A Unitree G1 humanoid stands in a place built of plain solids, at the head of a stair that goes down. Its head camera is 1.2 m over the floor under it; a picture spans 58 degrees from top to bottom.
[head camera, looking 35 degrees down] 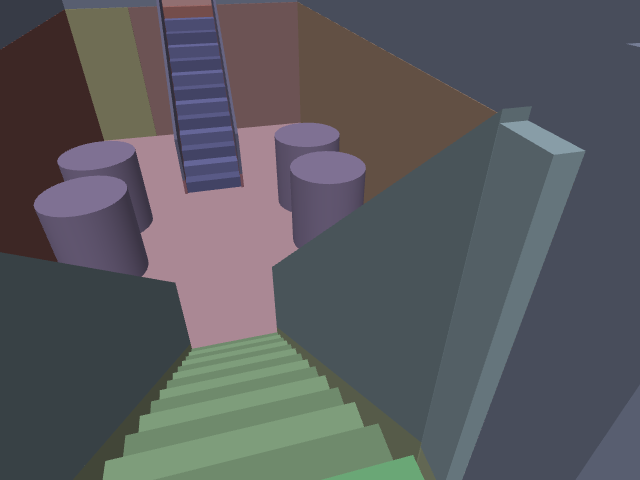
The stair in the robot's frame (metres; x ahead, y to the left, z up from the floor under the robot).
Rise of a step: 0.20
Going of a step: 0.23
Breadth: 0.98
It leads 15 degrees to the left of straight ahead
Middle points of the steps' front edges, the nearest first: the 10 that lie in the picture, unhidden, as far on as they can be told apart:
0.75 0.27 -0.20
0.97 0.33 -0.40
1.19 0.38 -0.59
1.42 0.44 -0.79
1.64 0.50 -0.99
1.86 0.56 -1.19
2.08 0.62 -1.39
2.30 0.68 -1.59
2.52 0.73 -1.79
2.74 0.79 -1.99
